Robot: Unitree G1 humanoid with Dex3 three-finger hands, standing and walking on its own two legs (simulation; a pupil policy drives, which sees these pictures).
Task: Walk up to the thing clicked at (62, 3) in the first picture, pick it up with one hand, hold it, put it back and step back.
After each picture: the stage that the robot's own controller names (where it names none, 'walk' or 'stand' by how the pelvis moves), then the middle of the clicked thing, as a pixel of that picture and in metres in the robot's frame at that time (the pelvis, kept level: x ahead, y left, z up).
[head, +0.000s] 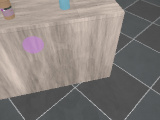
stand; out of the picture +1.03 +0.14 +0.07
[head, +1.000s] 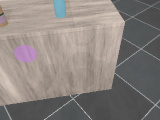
rise first; out of the picture +0.93 +0.19 +0.10
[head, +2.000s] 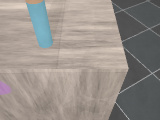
walk; (40, 21) +0.60 +0.24 +0.08
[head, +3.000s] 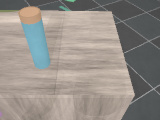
stand; (37, 41) +0.50 +0.20 +0.09
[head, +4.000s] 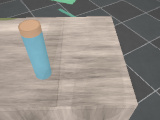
stand; (37, 53) +0.47 +0.19 +0.07
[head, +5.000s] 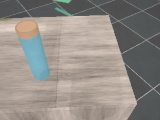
stand; (35, 54) +0.46 +0.20 +0.07
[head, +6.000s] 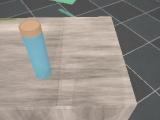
stand; (37, 52) +0.47 +0.19 +0.07
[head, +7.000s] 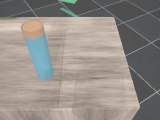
stand; (39, 53) +0.46 +0.19 +0.07
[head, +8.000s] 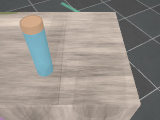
rise first; (39, 49) +0.47 +0.18 +0.07
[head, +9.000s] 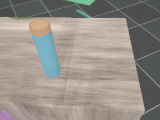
rise first; (47, 51) +0.47 +0.19 +0.07
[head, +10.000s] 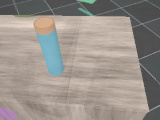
go down; (51, 49) +0.47 +0.18 +0.07
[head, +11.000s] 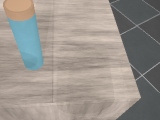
go down; (28, 39) +0.46 +0.16 +0.10
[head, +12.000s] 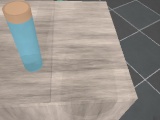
approach; (26, 41) +0.47 +0.17 +0.10
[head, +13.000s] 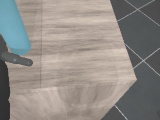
close in; (8, 20) +0.49 +0.19 +0.14
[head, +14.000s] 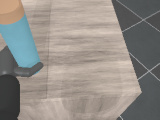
lift; (21, 43) +0.42 +0.17 +0.13
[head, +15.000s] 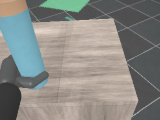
lift; (24, 48) +0.33 +0.16 +0.24
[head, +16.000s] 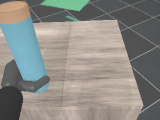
hold; (27, 53) +0.34 +0.16 +0.21
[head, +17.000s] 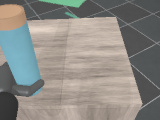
hold; (21, 57) +0.32 +0.17 +0.21
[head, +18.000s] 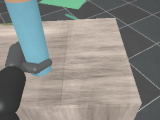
crouch; (31, 35) +0.38 +0.15 +0.24
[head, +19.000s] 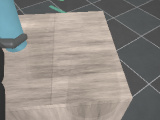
lower; (2, 11) +0.46 +0.21 +0.25
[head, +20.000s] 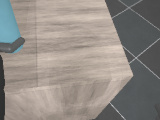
lower; (0, 15) +0.50 +0.19 +0.15
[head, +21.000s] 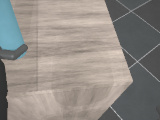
lower; (3, 23) +0.48 +0.19 +0.14
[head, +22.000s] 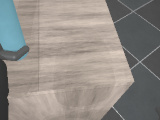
lower; (6, 24) +0.48 +0.18 +0.14
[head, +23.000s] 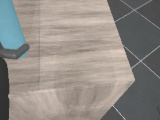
lower; (5, 23) +0.48 +0.18 +0.14
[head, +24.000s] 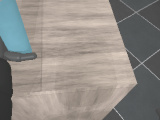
open; (10, 25) +0.47 +0.18 +0.14
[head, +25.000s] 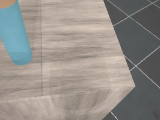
sink last; (12, 31) +0.46 +0.17 +0.13
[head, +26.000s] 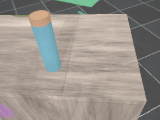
sink last; (47, 44) +0.49 +0.19 +0.11
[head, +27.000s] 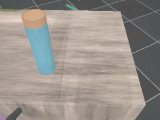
stand; (41, 46) +0.46 +0.17 +0.11
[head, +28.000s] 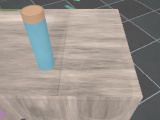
stand; (40, 42) +0.48 +0.18 +0.11
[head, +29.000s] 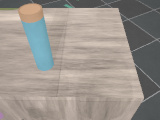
stand; (39, 41) +0.48 +0.18 +0.12
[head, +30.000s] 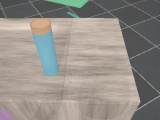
stand; (46, 50) +0.49 +0.17 +0.07
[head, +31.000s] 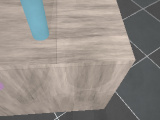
walk; (34, 10) +0.57 +0.19 +0.10
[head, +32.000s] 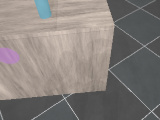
walk; out of the picture +0.83 +0.27 +0.09
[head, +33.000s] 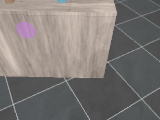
stand; out of the picture +1.10 +0.19 +0.09
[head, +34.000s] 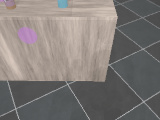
stand; out of the picture +1.08 +0.16 +0.07
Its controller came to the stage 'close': yes
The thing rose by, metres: 0.20
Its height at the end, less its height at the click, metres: +0.00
